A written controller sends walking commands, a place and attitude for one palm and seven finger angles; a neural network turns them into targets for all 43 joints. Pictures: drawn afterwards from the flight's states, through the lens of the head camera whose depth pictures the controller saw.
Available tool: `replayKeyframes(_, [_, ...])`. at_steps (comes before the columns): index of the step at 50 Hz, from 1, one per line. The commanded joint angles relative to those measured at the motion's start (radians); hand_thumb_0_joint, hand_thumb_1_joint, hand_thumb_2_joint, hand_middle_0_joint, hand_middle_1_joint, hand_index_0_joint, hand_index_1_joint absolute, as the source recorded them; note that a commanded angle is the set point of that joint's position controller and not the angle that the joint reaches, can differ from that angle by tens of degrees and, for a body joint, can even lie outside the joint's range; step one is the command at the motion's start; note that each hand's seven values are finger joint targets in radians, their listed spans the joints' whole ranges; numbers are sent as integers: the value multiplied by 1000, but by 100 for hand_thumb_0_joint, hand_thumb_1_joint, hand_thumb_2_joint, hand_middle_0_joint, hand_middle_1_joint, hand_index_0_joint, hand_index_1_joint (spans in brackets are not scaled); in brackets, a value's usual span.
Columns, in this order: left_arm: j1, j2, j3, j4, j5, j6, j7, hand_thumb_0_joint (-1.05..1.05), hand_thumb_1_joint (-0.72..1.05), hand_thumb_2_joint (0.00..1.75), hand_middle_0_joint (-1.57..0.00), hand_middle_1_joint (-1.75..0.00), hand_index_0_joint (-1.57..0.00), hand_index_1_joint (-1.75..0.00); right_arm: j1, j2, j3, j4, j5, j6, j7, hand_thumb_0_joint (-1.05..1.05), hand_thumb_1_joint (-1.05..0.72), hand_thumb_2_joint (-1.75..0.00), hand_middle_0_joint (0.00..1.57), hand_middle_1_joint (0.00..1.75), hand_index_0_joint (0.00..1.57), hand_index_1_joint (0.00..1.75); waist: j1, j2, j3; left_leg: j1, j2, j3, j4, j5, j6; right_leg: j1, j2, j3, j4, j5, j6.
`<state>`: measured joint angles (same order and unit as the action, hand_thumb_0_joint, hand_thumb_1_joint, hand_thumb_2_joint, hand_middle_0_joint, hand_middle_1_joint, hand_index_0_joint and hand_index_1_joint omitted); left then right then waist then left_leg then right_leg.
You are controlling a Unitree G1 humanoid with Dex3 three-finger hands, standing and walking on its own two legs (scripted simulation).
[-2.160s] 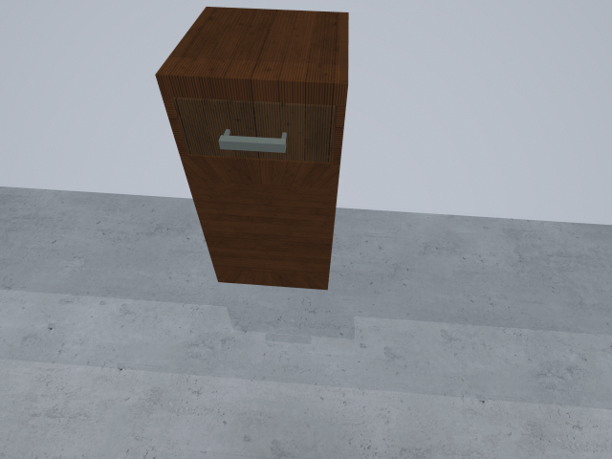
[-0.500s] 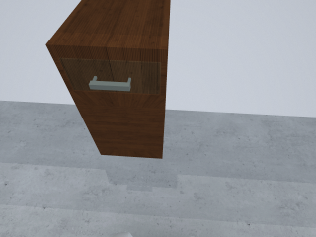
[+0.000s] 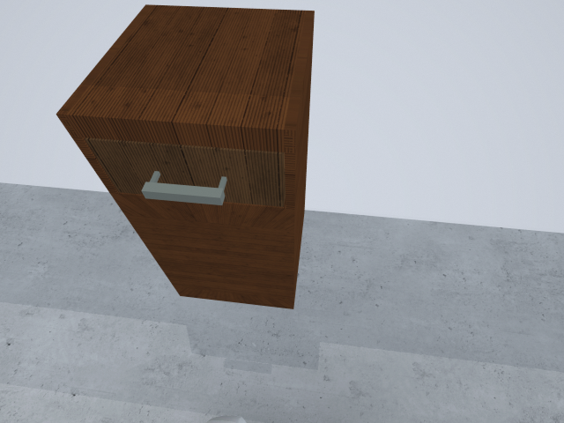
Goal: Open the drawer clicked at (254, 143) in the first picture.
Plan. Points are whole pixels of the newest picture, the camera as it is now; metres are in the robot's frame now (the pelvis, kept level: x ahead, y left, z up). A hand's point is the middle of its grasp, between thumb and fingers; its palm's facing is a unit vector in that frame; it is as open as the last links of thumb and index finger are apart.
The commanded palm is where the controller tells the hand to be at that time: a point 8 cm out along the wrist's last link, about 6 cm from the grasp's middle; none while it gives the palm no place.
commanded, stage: come to a stop and stand still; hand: left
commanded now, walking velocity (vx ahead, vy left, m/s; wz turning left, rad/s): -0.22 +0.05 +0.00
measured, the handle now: (186, 185) +0.54 +0.24 -0.06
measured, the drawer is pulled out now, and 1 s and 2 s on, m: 0.00 0.00 0.00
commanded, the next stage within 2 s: look again from close up in 0.84 s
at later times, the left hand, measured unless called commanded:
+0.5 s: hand out of the picture +0.03 +0.20 -0.18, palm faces -0.01 -0.97 -0.23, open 7.3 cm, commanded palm none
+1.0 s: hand out of the picture -0.08 +0.16 -0.18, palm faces +0.02 -0.99 -0.17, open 7.3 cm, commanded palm none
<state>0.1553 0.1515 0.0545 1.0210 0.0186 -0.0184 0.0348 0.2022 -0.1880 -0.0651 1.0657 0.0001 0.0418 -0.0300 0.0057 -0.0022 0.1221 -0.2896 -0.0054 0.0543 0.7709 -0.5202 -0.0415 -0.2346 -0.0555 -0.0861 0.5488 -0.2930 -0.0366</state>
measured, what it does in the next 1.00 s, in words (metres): steps on the spot: left foot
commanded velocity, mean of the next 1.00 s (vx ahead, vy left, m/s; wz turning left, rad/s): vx -0.01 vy -0.01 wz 0.00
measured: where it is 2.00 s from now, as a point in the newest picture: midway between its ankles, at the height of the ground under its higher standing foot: outside the picture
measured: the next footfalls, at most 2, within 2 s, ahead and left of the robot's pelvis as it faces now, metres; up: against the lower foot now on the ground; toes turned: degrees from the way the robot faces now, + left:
left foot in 0.12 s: +0.07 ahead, +0.12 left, +0.00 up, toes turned -1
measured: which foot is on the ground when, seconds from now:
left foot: up 0.00-0.10, down 0.12-1.00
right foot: down 0.00-1.00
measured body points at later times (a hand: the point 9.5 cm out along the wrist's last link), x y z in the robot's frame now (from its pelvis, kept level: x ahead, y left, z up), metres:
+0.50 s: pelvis -0.03 +0.01 -0.02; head -0.06 +0.01 +0.43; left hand +0.03 +0.25 -0.16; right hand +0.03 -0.22 -0.16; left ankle +0.03 +0.12 -0.74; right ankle -0.03 -0.13 -0.74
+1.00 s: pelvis -0.07 +0.00 -0.01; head -0.08 +0.00 +0.44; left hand -0.08 +0.21 -0.17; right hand -0.10 -0.22 -0.17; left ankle +0.03 +0.12 -0.73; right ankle -0.03 -0.13 -0.74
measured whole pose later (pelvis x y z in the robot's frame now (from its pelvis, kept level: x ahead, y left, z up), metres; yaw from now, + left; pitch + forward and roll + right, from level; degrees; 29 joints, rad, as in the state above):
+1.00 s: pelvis -0.07 +0.00 -0.01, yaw -2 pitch -2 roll +0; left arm 0.38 0.13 0.01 1.04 0.02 0.00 0.02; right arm 0.39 -0.14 -0.02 1.04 -0.02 0.02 -0.01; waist -0.01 0.01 -0.01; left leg -0.37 0.02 0.01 0.56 -0.21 0.01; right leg -0.30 0.00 0.01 0.58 -0.26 0.00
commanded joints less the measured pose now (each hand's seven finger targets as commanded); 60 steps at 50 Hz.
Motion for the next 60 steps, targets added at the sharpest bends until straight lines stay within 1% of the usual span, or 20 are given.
replayKeyframes(1, [87,215,62,-23,2,18,20,0,90,90,-20,-30,-20,-30,36,-50,-14,-66,-6,1,5,0,-90,-90,20,30,20,30,18,-148,-173,-73,4,-24,-66,86,3,247,-274,199,-88,1018,-153])
replayKeyframes(4, [29,195,54,-39,-6,29,17,0,90,90,-20,-30,-20,-30,101,-68,-15,-50,-13,-1,10,0,-90,-90,20,30,20,30,-33,-89,-161,134,41,-14,-348,422,15,86,-195,134,-30,659,-72])
replayKeyframes(5, [60,161,44,-46,-10,37,15,0,90,90,-20,-30,-20,-30,102,-129,-21,-58,-24,-11,9,0,-90,-90,20,30,20,30,-22,93,-180,247,192,-157,-376,767,78,-55,-93,69,50,339,-7])
replayKeyframes(6, [83,113,30,-58,-13,43,15,0,90,90,-20,-30,-20,-30,112,-192,-29,-75,-31,-12,6,0,-90,-90,20,30,20,30,-30,286,-194,235,387,-317,-427,1070,207,-126,16,13,241,-242,35])
replayKeyframes(7, [72,116,18,-64,-2,46,20,0,90,90,-20,-30,-20,-30,124,-202,-27,-83,-35,-6,4,0,-90,-90,20,30,20,30,-56,181,-162,114,398,-263,-421,994,260,-83,48,81,447,-370,16])
replayKeyframes(10, [56,128,31,-53,-10,58,3,0,90,90,-20,-30,-20,-30,14,-158,-6,-113,-34,-21,-18,0,-90,-90,20,30,20,30,-7,183,-118,79,342,-240,-422,869,274,-167,42,157,583,-284,36])
replayKeyframes(11, [154,160,0,-15,-25,18,28,0,90,90,-20,-30,-20,-30,-79,-242,-41,-151,-15,-60,-7,0,-90,-90,20,30,20,30,30,207,-361,351,341,-170,-168,1128,207,-271,-24,187,401,-324,24])
replayKeyframes(12, [174,164,-3,-40,-19,7,26,0,90,90,-20,-30,-20,-30,-112,-224,-29,-215,-17,-48,3,0,-90,-90,20,30,20,30,27,156,-326,300,311,-132,-155,1006,180,-170,-27,140,186,-140,26])
replayKeyframes(13, [163,116,-12,-72,-7,0,17,0,90,90,-20,-30,-20,-30,-39,-145,-13,-209,-19,-28,15,0,-90,-90,20,30,20,30,34,-23,-294,127,201,-66,-76,757,129,-37,2,91,-37,99,35])
replayKeyframes(15, [152,209,5,-108,9,-11,20,0,90,90,-20,-30,-20,-30,43,-59,3,-234,-9,-33,21,0,-90,-90,20,30,20,30,-17,-243,-194,-107,16,13,-1,86,54,30,-215,354,-63,610,-96])
replayKeyframes(16, [167,221,-6,-117,16,-15,16,0,90,90,-20,-30,-20,-30,48,-39,6,-238,-12,-40,23,0,-90,-90,20,30,20,30,-28,-42,-155,-19,-24,17,-79,104,48,-60,-206,289,0,671,-107])
replayKeyframes(17, [124,234,-2,-131,14,-4,10,0,90,90,-20,-30,-20,-30,89,-34,5,-220,-17,-30,23,0,-90,-90,20,30,20,30,-67,33,-172,41,-21,44,-151,206,51,-73,-142,253,58,579,-78])
replayKeyframes(19, [113,199,-2,-143,7,21,10,0,90,90,-20,-30,-20,-30,95,-99,-2,-209,-17,-33,19,0,-90,-90,20,30,20,30,-43,-28,-148,70,95,-49,-144,421,90,-164,-37,173,67,197,-14])
replayKeyframes(21, [125,157,-10,-156,5,37,5,0,90,90,-20,-30,-20,-30,69,-134,-5,-224,-23,-31,19,0,-90,-90,20,30,20,30,-24,20,-30,-78,156,-147,-294,185,121,-178,28,107,60,-101,9])
replayKeyframes(24, [193,139,-16,-144,7,38,-1,0,90,90,-20,-30,-20,-30,26,-136,-2,-237,-29,-27,24,0,-90,-90,20,30,20,30,11,84,40,-233,141,-171,-411,-137,111,-123,45,93,33,-168,9])
replayKeyframes(29, [194,152,-5,-155,7,28,-3,0,90,90,-20,-30,-20,-30,114,-91,1,-219,-32,-21,26,0,-90,-90,20,30,20,30,-15,-42,-26,-109,55,-83,-276,-24,89,-237,-16,212,-128,-356,-19])
replayKeyframes(32, [176,146,-2,-150,3,22,-4,0,90,90,-20,-30,-20,-30,173,-67,10,-192,-32,-28,21,0,-90,-90,20,30,20,30,-41,-34,-59,-28,49,-80,-256,57,85,-277,-31,229,-158,-346,-29])
replayKeyframes(36, [220,104,-9,-113,1,16,-9,0,90,90,-20,-30,-20,-30,175,-85,14,-168,-32,-41,16,0,-90,-90,20,30,20,30,-13,52,-60,-99,105,-162,-392,-30,97,-175,17,161,-91,-244,-7])
replayKeyframes(50, [251,77,-14,-18,-1,5,-7,0,90,90,-20,-30,-20,-30,238,-35,27,-68,-27,-36,12,0,-90,-90,20,30,20,30,-28,-40,-16,-65,54,-118,-320,66,74,-225,-25,229,-208,-336,-16])
replayKeyframes(60, [296,36,-16,19,3,-1,-7,0,90,90,-20,-30,-20,-30,184,-40,23,-57,-27,-47,8,0,-90,-90,20,30,20,30,-1,34,-18,-122,89,-175,-422,-10,84,-139,13,181,-136,-217,-3])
